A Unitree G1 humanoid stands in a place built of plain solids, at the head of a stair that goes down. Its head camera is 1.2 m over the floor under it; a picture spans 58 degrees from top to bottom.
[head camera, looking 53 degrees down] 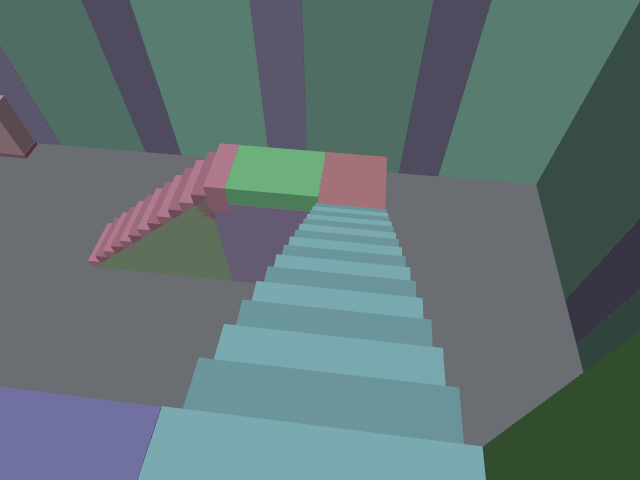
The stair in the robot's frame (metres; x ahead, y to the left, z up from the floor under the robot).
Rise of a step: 0.18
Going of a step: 0.21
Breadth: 0.85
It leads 7 degrees to the right of straight ahead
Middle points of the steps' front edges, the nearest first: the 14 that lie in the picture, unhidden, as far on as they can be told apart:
0.29 0.01 0.00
0.50 -0.02 -0.17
0.71 -0.04 -0.35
0.91 -0.07 -0.53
1.12 -0.09 -0.71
1.33 -0.12 -0.88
1.54 -0.14 -1.06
1.75 -0.17 -1.24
1.95 -0.19 -1.41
2.16 -0.22 -1.59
2.37 -0.24 -1.77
2.57 -0.27 -1.94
2.78 -0.29 -2.12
2.99 -0.32 -2.30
